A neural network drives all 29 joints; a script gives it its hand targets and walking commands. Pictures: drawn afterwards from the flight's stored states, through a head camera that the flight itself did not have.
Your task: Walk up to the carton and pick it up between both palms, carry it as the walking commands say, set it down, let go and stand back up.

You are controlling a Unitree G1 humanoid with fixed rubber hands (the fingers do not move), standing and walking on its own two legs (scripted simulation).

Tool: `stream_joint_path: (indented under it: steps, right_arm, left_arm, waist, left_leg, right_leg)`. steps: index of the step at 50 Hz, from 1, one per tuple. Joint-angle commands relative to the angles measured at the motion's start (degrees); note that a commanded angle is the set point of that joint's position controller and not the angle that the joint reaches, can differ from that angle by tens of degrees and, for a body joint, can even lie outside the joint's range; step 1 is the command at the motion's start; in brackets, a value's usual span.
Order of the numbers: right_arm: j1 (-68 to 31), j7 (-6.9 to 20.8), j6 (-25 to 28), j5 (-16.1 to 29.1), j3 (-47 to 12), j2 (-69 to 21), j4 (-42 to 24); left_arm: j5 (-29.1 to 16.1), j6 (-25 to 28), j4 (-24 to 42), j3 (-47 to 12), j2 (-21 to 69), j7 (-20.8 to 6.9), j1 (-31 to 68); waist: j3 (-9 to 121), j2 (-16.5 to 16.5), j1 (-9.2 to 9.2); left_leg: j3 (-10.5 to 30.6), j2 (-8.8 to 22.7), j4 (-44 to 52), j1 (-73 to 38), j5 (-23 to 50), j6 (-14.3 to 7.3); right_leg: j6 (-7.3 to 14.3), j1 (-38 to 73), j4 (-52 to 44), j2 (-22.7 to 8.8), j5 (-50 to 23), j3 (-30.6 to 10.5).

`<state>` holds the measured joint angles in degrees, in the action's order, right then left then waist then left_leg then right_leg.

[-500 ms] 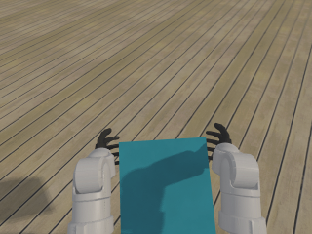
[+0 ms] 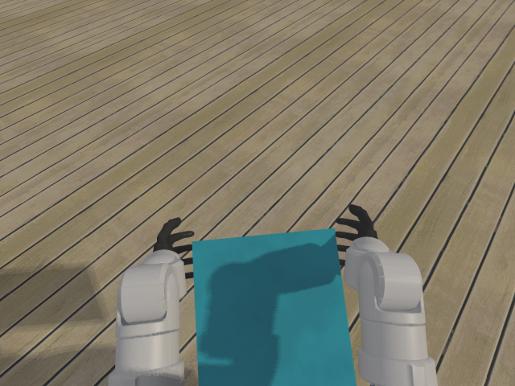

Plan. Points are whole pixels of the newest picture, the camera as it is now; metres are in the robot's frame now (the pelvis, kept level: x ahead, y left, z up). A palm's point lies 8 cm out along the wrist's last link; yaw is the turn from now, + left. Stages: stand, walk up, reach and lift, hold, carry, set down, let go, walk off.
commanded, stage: carry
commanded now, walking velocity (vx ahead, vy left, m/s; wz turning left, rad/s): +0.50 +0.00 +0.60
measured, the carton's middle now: (270, 303) +0.28 -0.03 -0.07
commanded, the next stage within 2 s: none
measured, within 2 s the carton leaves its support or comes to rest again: neither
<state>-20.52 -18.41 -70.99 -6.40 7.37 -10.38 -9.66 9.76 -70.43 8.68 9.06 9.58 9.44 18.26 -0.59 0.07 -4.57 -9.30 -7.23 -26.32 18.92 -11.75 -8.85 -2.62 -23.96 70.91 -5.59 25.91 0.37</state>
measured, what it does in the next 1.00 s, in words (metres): walks ahead, turning left: right foot, then left foot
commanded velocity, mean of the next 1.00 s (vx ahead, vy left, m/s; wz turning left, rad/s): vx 0.50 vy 0.00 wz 0.60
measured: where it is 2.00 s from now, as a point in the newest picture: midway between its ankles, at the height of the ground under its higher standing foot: (129, 205)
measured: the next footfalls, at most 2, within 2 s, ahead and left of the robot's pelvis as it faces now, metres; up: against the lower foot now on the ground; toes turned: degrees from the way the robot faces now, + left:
right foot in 0.26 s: +0.38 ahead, -0.14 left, +0.00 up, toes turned +4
left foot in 0.72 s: +0.60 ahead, +0.18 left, +0.00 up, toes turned +37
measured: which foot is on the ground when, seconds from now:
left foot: down 0.00-0.24, up 0.26-0.70, down 0.72-1.00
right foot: up 0.00-0.24, down 0.26-0.74, up 0.76-1.00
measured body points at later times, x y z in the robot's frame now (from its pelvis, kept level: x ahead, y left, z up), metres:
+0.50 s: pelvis +0.35 -0.04 +0.02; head +0.39 -0.04 +0.47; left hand +0.56 +0.21 +0.08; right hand +0.69 -0.05 +0.09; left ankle +0.34 +0.08 -0.67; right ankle +0.34 -0.14 -0.73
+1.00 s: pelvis +0.66 +0.13 +0.01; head +0.70 +0.15 +0.46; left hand +0.82 +0.42 +0.07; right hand +1.00 +0.19 +0.08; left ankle +0.57 +0.15 -0.73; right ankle +0.81 +0.05 -0.69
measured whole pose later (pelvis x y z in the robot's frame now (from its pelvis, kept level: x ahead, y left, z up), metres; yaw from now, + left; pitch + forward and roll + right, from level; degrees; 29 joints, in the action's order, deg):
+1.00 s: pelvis +0.66 +0.13 +0.01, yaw +37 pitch +4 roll +0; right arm -18.7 -16.6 -70.5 -5.9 7.0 -9.8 -14.7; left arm 7.1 -70.8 13.8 6.6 9.3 12.5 17.3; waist -1.2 0.4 -1.0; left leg -1.7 -4.0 -21.7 10.0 -16.0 -4.6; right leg -5.2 -32.5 42.1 -6.5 15.9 3.0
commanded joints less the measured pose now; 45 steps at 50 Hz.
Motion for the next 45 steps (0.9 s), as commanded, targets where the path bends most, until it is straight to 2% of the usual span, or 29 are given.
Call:
stream_joint_path:
  steps: [1,2,5,9,10,11,12,13,14,15,16,17,18,20,23,26,29,32,34,35,36,37,38,39,40,41,43,45]
  right_arm:
    - [-29.07,29.69,0.46,27.71,-38.14,-61.26,-3.53]
    - [-28.64,29.48,0.72,27.52,-37.80,-60.61,-4.50]
    - [-25.76,29.28,0.62,26.22,-36.79,-58.45,-5.37]
    - [-21.14,29.03,-0.14,23.83,-36.06,-56.68,-4.62]
    - [-20.59,28.96,-0.33,23.31,-35.88,-56.31,-4.38]
    - [-20.18,28.93,-0.52,22.87,-35.59,-55.94,-4.01]
    - [-19.60,29.00,-0.61,22.40,-34.86,-55.54,-3.18]
    - [-20.58,29.31,-0.72,22.69,-34.44,-55.43,-3.12]
    - [-22.37,29.67,-1.17,23.75,-35.85,-56.03,-2.56]
    - [-24.47,29.59,-1.26,24.85,-36.30,-56.14,-2.03]
    - [-24.84,29.68,-1.04,25.15,-37.04,-57.18,-0.95]
    - [-24.74,29.83,-0.73,25.25,-37.56,-58.05,-0.47]
    - [-25.63,29.86,-0.34,25.68,-38.16,-59.17,-1.08]
    - [-26.69,29.70,0.33,25.60,-37.84,-59.63,-1.96]
    - [-25.97,28.66,1.08,24.45,-37.98,-59.98,-3.36]
    - [-24.12,27.62,1.36,23.19,-38.27,-59.73,-4.85]
    - [-23.32,27.08,1.08,22.74,-38.83,-59.02,-6.91]
    - [-23.48,27.11,0.23,22.82,-39.45,-58.28,-8.02]
    - [-23.10,27.34,-0.41,23.26,-39.75,-57.92,-7.68]
    - [-22.75,27.51,-0.67,23.73,-39.94,-57.76,-7.16]
    - [-23.03,27.85,-0.98,24.33,-40.18,-58.08,-6.92]
    - [-24.68,28.28,-1.19,24.31,-39.86,-58.23,-5.83]
    - [-23.56,28.85,-1.25,24.25,-38.02,-56.84,-2.38]
    - [-23.93,29.36,-1.56,24.53,-38.63,-57.47,-2.25]
    - [-22.45,29.58,-1.52,23.92,-38.68,-58.54,-0.65]
    - [-23.80,29.89,-1.16,24.72,-39.07,-59.95,-1.75]
    - [-26.87,30.18,-0.33,27.57,-39.72,-61.61,-4.73]
    - [-26.79,29.91,0.14,27.80,-39.00,-60.55,-6.51]
  left_arm:
    - [-26.66,2.70,9.57,-38.02,61.71,-18.19,31.02]
    - [-27.34,2.92,10.32,-38.96,61.95,-17.95,31.12]
    - [-28.27,2.81,11.68,-40.84,61.24,-17.27,30.45]
    - [-28.73,1.61,10.93,-42.08,59.94,-17.61,28.55]
    - [-28.62,1.25,10.26,-41.76,59.47,-17.85,28.16]
    - [-28.27,0.94,9.28,-41.09,59.13,-18.11,27.35]
    - [-27.86,0.65,7.97,-40.24,58.91,-18.45,26.24]
    - [-27.15,0.47,6.93,-39.23,58.45,-18.75,25.02]
    - [-25.62,0.43,4.80,-38.46,57.69,-18.72,24.66]
    - [-25.56,0.47,3.90,-37.86,58.06,-18.56,23.89]
    - [-25.97,0.75,3.89,-38.01,59.22,-18.67,24.78]
    - [-26.14,1.06,3.92,-38.31,60.45,-18.83,25.50]
    - [-26.66,1.42,5.06,-38.41,61.11,-18.94,26.96]
    - [-27.87,1.90,6.50,-38.62,61.31,-18.92,29.66]
    - [-29.40,2.03,9.10,-39.19,60.26,-19.25,31.64]
    - [-30.00,1.52,9.89,-39.45,59.59,-19.83,30.86]
    - [-29.96,0.75,10.76,-39.54,58.69,-20.22,30.30]
    - [-29.04,-0.18,11.20,-39.11,57.31,-20.17,28.73]
    - [-28.35,-0.79,11.42,-39.13,56.16,-20.05,27.63]
    - [-27.79,-1.03,11.15,-39.19,55.77,-20.02,27.39]
    - [-26.90,-1.10,10.47,-38.66,55.20,-20.00,27.86]
    - [-26.05,-1.11,9.35,-38.68,55.73,-19.97,28.76]
    - [-26.48,-1.57,8.94,-39.64,56.45,-19.78,29.95]
    - [-25.07,-0.82,6.54,-38.60,57.50,-19.11,28.40]
    - [-24.74,-0.24,5.44,-38.32,58.99,-18.91,26.36]
    - [-25.09,0.46,6.45,-38.34,60.53,-18.83,26.88]
    - [-26.07,1.76,9.25,-39.26,61.90,-18.27,29.32]
    - [-27.37,2.50,10.77,-40.33,62.43,-17.85,29.94]
  waist:
    - [25.31,0.05,3.34]
    - [24.77,1.10,3.26]
    - [23.75,5.50,3.19]
    - [21.51,8.01,3.16]
    - [22.15,7.98,3.39]
    - [24.06,6.51,4.11]
    - [27.07,3.84,5.40]
    - [31.13,-3.05,7.18]
    - [31.24,-18.46,6.05]
    - [31.12,-15.52,5.71]
    - [28.70,-9.63,5.72]
    - [25.14,-5.20,5.95]
    - [22.35,-4.16,5.95]
    - [19.58,-6.08,5.81]
    - [18.58,-7.73,5.81]
    - [17.66,-8.65,5.78]
    - [15.81,-9.26,5.72]
    - [16.61,-10.50,5.73]
    - [19.43,-12.97,5.21]
    - [22.56,-13.00,3.99]
    - [24.67,-11.56,2.26]
    - [22.34,-2.23,3.00]
    - [28.95,16.43,3.13]
    - [31.14,10.63,2.91]
    - [30.80,3.53,3.06]
    - [28.10,-0.98,3.24]
    - [25.88,-0.59,3.80]
    - [24.28,2.48,3.84]
  left_leg:
    - [23.38,19.39,9.37,-25.64,25.07,-6.84]
    - [22.56,19.04,9.67,-25.15,26.15,-6.64]
    - [17.45,15.92,7.99,-25.56,33.47,-3.09]
    - [14.06,13.67,4.34,-23.27,40.30,0.51]
    - [13.09,12.99,1.24,-21.92,42.20,1.63]
    - [10.78,11.44,-3.95,-18.97,41.68,3.20]
    - [8.69,9.53,-12.05,-11.71,36.59,4.87]
    - [7.74,7.42,-25.04,-1.40,22.09,5.82]
    - [5.92,1.45,-38.82,14.97,-13.77,7.22]
    - [9.03,5.28,-45.46,19.45,-17.29,7.19]
    - [10.20,8.42,-45.35,18.91,-15.05,6.91]
    - [10.06,10.51,-41.22,19.12,-13.10,7.09]
    - [9.68,11.91,-36.58,19.62,-12.32,7.49]
    - [7.99,12.19,-29.20,19.10,-12.89,7.81]
    - [4.89,11.95,-22.56,19.89,-7.56,7.45]
    - [1.44,10.72,-17.22,17.40,2.96,6.75]
    - [-2.30,8.86,-10.96,13.91,8.28,5.79]
    - [-6.27,5.29,-4.47,8.73,11.14,5.07]
    - [-8.64,2.01,-0.89,1.50,9.19,4.12]
    - [-8.85,0.46,3.03,-7.18,8.41,2.74]
    - [-3.81,1.65,4.68,-21.19,6.48,1.00]
    - [15.10,11.94,1.87,-30.53,7.93,-2.35]
    - [42.67,23.85,5.73,-44.77,15.39,-12.46]
    - [42.21,24.71,5.37,-46.62,27.08,-12.97]
    - [36.41,24.28,2.98,-43.92,32.40,-11.67]
    - [30.84,23.37,3.45,-37.59,35.78,-9.29]
    - [23.04,20.99,6.21,-29.88,30.74,-5.78]
    - [20.60,19.52,7.92,-24.78,25.99,-5.72]
  right_leg:
    - [-1.72,-9.75,-13.96,-1.52,0.53,-0.10]
    - [-2.16,-9.59,-17.98,-0.82,-0.91,1.09]
    - [-2.28,-7.43,-28.78,1.72,-13.03,5.29]
    - [-0.90,-0.46,-39.97,4.40,-19.34,7.69]
    - [-0.35,3.84,-42.82,5.16,-19.85,8.29]
    - [0.18,11.57,-46.89,5.93,-21.88,10.19]
    - [0.98,24.31,-49.98,4.83,-24.36,10.49]
    - [3.23,35.98,-50.53,-5.50,-15.44,-0.18]
    - [9.25,43.79,-55.06,-21.99,-24.35,-23.71]
    - [12.66,44.37,-52.82,-24.52,-29.22,-25.07]
    - [12.08,40.53,-52.32,-22.19,-31.98,-18.20]
    - [10.83,36.44,-52.76,-20.41,-32.61,-11.42]
    - [9.40,33.79,-54.27,-19.22,-30.10,-7.65]
    - [8.47,32.02,-57.35,-18.39,-25.42,-2.90]
    - [8.84,33.78,-59.86,-18.59,-29.05,2.62]
    - [6.64,35.12,-58.81,-15.05,-37.17,10.38]
    - [5.16,36.63,-57.07,-12.59,-45.24,15.86]
    - [3.44,40.98,-50.93,-11.83,-63.85,19.08]
    - [1.76,41.93,-40.73,-11.49,-72.66,20.05]
    - [0.61,38.58,-30.37,-10.61,-70.93,21.03]
    - [-0.77,25.59,-18.64,-9.23,-59.18,20.33]
    - [-1.17,5.47,-7.78,-4.66,-27.41,16.04]
    - [-2.84,-14.74,8.80,4.71,6.48,10.07]
    - [-1.43,-20.13,15.02,1.96,7.75,-0.76]
    - [-0.17,-20.33,12.69,-0.20,3.92,-3.81]
    - [-0.68,-18.46,6.87,-1.75,1.45,-3.43]
    - [-2.22,-13.37,-6.89,-3.16,-1.28,-1.24]
    - [-3.11,-9.50,-16.44,-1.39,-0.98,1.77]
